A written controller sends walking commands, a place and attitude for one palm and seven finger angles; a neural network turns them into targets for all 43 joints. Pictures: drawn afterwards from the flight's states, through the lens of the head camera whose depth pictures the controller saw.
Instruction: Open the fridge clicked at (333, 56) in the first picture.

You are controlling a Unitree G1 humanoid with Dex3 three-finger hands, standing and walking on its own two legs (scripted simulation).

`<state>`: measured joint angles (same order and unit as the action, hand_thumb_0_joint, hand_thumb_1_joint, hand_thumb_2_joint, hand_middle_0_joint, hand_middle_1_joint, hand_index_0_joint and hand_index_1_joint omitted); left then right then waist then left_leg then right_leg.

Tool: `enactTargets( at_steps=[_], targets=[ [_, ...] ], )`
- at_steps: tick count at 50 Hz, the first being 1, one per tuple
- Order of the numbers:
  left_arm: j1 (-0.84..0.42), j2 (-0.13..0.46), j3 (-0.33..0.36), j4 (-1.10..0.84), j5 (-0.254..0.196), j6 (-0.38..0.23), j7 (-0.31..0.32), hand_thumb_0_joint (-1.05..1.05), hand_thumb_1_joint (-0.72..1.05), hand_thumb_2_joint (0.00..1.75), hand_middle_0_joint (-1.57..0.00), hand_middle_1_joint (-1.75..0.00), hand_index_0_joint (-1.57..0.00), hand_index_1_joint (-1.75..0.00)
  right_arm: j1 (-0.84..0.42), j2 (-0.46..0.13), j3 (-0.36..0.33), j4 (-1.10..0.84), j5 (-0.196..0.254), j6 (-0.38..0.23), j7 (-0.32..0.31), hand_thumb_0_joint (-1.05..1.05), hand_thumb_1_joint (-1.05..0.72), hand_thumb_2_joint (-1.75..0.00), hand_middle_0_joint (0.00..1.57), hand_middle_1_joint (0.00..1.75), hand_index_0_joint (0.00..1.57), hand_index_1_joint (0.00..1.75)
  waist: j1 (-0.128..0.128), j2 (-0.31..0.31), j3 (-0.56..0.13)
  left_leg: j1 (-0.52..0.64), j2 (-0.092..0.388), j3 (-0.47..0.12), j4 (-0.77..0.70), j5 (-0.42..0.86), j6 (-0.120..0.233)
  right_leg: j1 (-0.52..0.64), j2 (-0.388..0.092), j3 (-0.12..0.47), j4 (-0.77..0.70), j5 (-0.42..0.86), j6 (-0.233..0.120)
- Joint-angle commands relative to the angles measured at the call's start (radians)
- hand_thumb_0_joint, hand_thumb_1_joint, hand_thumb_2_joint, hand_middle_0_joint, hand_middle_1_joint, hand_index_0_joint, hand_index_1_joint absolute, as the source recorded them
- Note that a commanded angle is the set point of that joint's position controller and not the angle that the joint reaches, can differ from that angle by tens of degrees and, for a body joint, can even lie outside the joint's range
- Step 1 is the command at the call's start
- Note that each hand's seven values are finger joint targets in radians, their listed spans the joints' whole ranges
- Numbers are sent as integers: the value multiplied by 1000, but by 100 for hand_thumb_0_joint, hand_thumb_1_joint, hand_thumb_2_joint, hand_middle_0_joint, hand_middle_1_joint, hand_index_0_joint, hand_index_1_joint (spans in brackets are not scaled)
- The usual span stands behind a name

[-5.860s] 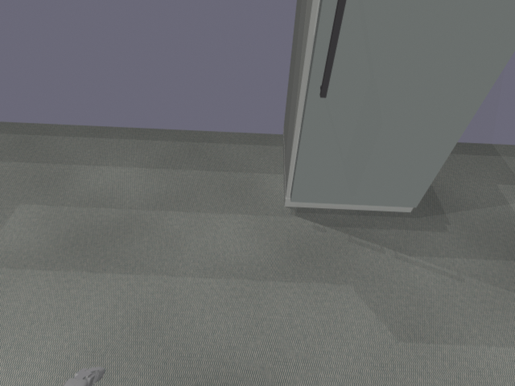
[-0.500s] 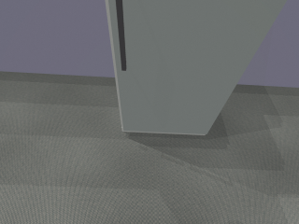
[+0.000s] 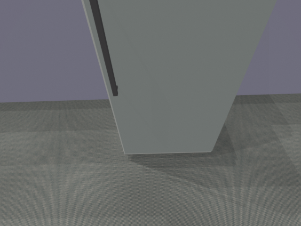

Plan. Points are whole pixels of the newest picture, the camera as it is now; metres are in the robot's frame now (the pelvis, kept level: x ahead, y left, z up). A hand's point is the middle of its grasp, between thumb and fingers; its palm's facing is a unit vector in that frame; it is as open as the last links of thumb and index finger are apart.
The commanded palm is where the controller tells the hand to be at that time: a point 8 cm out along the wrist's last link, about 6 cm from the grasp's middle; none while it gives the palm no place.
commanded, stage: take the last steps up to it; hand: left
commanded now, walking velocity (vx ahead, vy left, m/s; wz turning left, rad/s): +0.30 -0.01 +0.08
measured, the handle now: (106, 48) +0.67 +0.17 +0.15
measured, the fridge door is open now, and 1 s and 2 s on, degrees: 0 0 0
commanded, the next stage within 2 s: come to a stop and stand still in 0.38 s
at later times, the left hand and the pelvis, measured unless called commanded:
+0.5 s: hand out of the picture +0.06 +0.17 -0.18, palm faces +0.14 -0.98 -0.11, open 7.4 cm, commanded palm none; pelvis +0.16 +0.04 -0.01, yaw +2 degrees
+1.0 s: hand (101, 193) +0.26 +0.18 -0.15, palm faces +0.02 -0.96 -0.28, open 7.4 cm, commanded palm none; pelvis +0.18 -0.01 +0.00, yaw +0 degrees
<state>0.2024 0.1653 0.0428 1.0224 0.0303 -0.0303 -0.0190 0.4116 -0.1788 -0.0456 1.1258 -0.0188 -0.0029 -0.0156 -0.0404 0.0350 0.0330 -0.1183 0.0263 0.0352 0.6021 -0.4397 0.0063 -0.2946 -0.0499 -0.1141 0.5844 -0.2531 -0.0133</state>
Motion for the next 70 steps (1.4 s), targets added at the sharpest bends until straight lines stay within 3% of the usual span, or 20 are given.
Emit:
enactTargets(
  at_steps=[1,4,7,17,20,21,23,24,27,29,39,43,46,47,49,51,54,58,67,70],
  targets=[
    [276,217,54,41,-16,-25,28,0,90,90,-20,-30,-20,-30,-139,-94,-23,-130,-3,-38,15,0,-90,-90,20,30,20,30,145,-294,31,-552,45,-54,528,-28,37,288,-360,556,-466,-403,-136],
    [149,99,21,10,-13,-33,36,0,90,90,-20,-30,-20,-30,-108,-49,-22,-92,-8,-25,24,0,-90,-90,20,30,20,30,63,-109,88,-482,97,-37,532,143,9,143,-276,298,-447,-141,-107],
    [175,68,9,29,-9,-48,39,0,90,90,-20,-30,-20,-30,-76,-8,-21,-77,-10,-11,28,0,-90,-90,20,30,20,30,36,-110,83,-457,92,2,470,202,-16,132,-226,157,-434,96,-104],
    [261,101,8,100,-2,-48,46,0,90,90,-20,-30,-20,-30,-275,2,-5,-148,0,-33,43,0,-90,-90,20,30,20,30,73,-152,77,-367,60,80,81,224,-7,230,-226,92,-326,410,-114],
    [247,99,10,106,-10,-38,49,0,90,90,-20,-30,-20,-30,-154,-27,-10,-106,-5,-44,27,0,-90,-90,20,30,20,30,9,-132,26,-125,8,116,-68,303,11,185,-174,35,-135,508,-75],
    [250,82,6,104,-15,-35,48,0,90,90,-20,-30,-20,-30,-39,-73,-20,-74,-10,-51,19,0,-90,-90,20,30,20,30,-36,-54,-45,54,38,74,-116,392,25,118,-138,12,39,446,-49],
    [297,20,-6,71,-25,-30,44,0,90,90,-20,-30,-20,-30,109,-226,-48,-47,-5,-49,-1,0,-90,-90,20,30,20,30,-53,276,-214,310,427,-382,-242,685,202,-181,41,-19,523,-377,18],
    [261,40,0,58,-17,-23,50,0,90,90,-20,-30,-20,-30,56,-212,-41,-60,1,-38,-3,0,-90,-90,20,30,20,30,-36,159,-158,206,437,-341,-275,578,233,-196,2,49,607,-382,-5],
    [210,-1,-6,94,-18,4,49,0,90,90,-20,-30,-20,-30,-173,-68,5,-103,2,-45,-21,0,-90,-90,20,30,20,30,47,41,26,-133,327,-155,-331,733,153,-100,-80,111,494,-201,34],
    [247,-13,-8,101,-19,31,52,0,90,90,-20,-30,-20,-30,-196,-69,10,-101,4,-44,-27,0,-90,-90,20,30,20,30,68,23,2,-152,299,-78,-323,848,136,-30,-66,104,402,-149,56],
    [102,58,33,-35,-5,95,50,0,90,90,-20,-30,-20,-30,-201,-126,-38,-134,-6,2,-34,0,-90,-90,20,30,20,30,42,130,-52,-63,299,-48,-264,778,171,-149,-5,109,429,-140,64],
    [39,53,21,-71,-9,75,50,0,90,90,-20,-30,-20,-30,-180,-137,-47,-135,-13,10,-22,0,-90,-90,20,30,20,30,21,192,-64,-31,288,-73,-236,730,162,-76,-4,70,198,-182,49],
    [100,65,22,-51,-12,53,52,0,90,90,-20,-30,-20,-30,-182,-142,-50,-131,-4,17,-10,0,-90,-90,20,30,20,30,57,137,-104,-92,235,-52,-174,544,105,103,10,40,-78,12,43],
    [120,96,24,-46,-5,38,55,0,90,90,-20,-30,-20,-30,-162,-108,-47,-128,3,17,-3,0,-90,-90,20,30,20,30,65,37,-108,-123,176,-19,-100,429,53,167,-20,72,-218,127,39],
    [81,221,33,-63,1,23,61,0,90,90,-20,-30,-20,-30,-178,-25,-26,-172,10,27,5,0,-90,-90,20,30,20,30,60,-278,-51,-293,13,43,103,-100,-38,125,-340,382,-286,451,-98],
    [46,210,38,-69,-4,24,62,0,90,90,-20,-30,-20,-30,-195,-52,-36,-166,2,59,4,0,-90,-90,20,30,20,30,63,-260,-39,-282,23,-47,279,-102,-34,19,-339,361,-318,318,-155],
    [-9,173,30,-77,-8,24,62,0,90,90,-20,-30,-20,-30,-140,-66,-37,-126,-1,59,11,0,-90,-90,20,30,20,30,34,-216,0,-353,12,-49,410,27,-46,79,-257,269,-281,332,-122],
    [67,174,40,-64,-9,19,65,0,90,90,-20,-30,-20,-30,-156,-83,-40,-136,-3,58,17,0,-90,-90,20,30,20,30,76,-209,-7,-399,14,-51,437,85,-71,153,-270,272,-286,279,-111],
    [105,204,51,-44,10,28,56,0,90,90,-20,-30,-20,-30,-197,-67,-25,-168,2,43,26,0,-90,-90,20,30,20,30,104,-256,-12,-254,5,5,144,-2,-56,99,-267,336,-368,-102,-126],
    [58,202,48,-37,4,34,51,0,90,90,-20,-30,-20,-30,-102,-51,-14,-138,3,25,20,0,-90,-90,20,30,20,30,54,-253,-37,-55,-23,38,-69,88,-39,-5,-201,280,-353,-194,-80]
  ],
)
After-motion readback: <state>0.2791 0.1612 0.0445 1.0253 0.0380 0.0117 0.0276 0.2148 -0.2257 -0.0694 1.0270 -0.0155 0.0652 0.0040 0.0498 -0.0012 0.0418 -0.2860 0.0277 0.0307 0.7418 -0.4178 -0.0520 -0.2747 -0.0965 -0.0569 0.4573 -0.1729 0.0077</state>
